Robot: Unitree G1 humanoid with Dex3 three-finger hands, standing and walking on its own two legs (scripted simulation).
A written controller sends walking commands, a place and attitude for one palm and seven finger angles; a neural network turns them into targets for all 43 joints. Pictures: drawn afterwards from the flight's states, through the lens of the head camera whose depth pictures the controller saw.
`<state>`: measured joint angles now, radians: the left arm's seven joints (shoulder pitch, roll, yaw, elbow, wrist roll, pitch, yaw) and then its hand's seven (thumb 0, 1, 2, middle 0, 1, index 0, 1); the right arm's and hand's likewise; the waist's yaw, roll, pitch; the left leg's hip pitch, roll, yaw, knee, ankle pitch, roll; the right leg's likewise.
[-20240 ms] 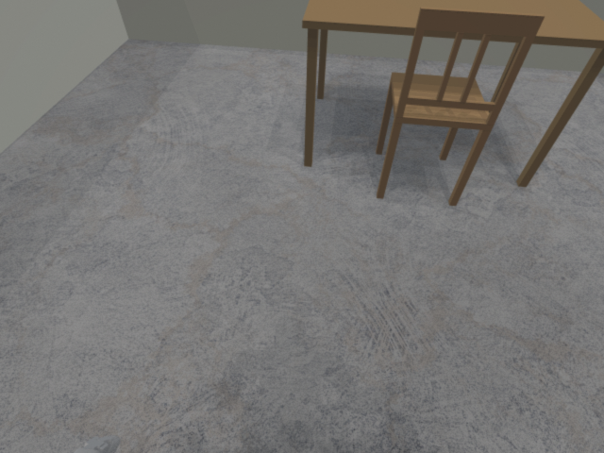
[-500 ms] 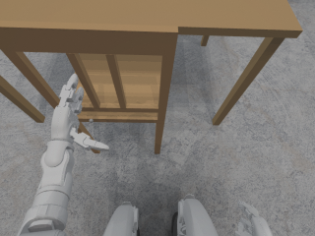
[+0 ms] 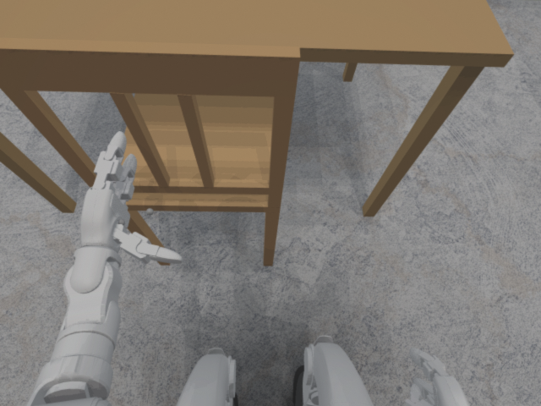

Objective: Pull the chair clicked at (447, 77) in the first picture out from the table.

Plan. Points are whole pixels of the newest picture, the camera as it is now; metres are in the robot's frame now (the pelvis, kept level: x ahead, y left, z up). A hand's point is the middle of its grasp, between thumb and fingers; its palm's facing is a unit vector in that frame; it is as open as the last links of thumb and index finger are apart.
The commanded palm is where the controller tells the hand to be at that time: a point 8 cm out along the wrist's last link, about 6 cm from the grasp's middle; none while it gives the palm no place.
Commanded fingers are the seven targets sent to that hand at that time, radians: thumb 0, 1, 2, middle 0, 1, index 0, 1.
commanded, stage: aim the fingers beside a spindle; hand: left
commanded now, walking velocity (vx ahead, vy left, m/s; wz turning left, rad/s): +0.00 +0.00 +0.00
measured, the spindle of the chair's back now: (146, 144) +0.52 +0.21 +0.00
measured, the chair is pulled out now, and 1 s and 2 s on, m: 0.00 0.00 0.00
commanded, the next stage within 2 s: push the fingers through the gap in 0.12 s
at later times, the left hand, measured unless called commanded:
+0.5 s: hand (151, 200) +0.40 +0.18 +0.02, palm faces +0.01 -1.00 -0.05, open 16.9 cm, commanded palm +0.38 +0.23 +0.02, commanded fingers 0.00 -0.50 0.30 -0.06 -0.08 -0.06 -0.08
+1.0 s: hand (153, 166) +0.45 +0.18 +0.03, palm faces +0.02 -1.00 -0.03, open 16.9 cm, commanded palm +0.42 +0.23 +0.02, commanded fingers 0.00 -0.50 0.30 -0.06 -0.08 -0.06 -0.08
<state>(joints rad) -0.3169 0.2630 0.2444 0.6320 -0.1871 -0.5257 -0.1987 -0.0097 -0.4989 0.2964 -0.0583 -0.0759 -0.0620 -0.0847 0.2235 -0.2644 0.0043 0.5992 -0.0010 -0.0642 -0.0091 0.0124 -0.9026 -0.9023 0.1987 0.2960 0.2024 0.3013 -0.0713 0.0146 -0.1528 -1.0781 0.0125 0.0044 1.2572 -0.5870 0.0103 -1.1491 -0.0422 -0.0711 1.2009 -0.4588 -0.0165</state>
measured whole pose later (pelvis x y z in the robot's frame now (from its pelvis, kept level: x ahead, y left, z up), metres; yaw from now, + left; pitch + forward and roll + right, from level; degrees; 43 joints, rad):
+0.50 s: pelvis +0.00 +0.00 +0.00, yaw +0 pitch +24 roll -1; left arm -0.40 0.27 0.24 0.68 -0.17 -0.53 -0.18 -0.01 -0.50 0.30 -0.06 -0.08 -0.07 -0.09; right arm 0.21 -0.26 0.01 0.61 -0.01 -0.06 -0.01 0.01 -0.90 -0.90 0.20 0.30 0.20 0.30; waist -0.07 0.02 -0.15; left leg -1.10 0.01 0.00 1.28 -0.59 0.01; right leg -1.17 -0.05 -0.07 1.22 -0.46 -0.01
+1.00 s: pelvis -0.02 +0.01 -0.01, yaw +0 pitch +25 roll -2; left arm -0.70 0.37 0.33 0.99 -0.14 -0.54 -0.19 -0.01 -0.50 0.30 -0.06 -0.08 -0.05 -0.09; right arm 0.26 -0.28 0.02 0.63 -0.02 -0.03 0.00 0.01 -0.90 -0.90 0.20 0.30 0.20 0.30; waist -0.13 0.02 -0.14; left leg -1.17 0.01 0.00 1.30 -0.57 0.02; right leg -1.23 -0.04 -0.07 1.22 -0.43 -0.01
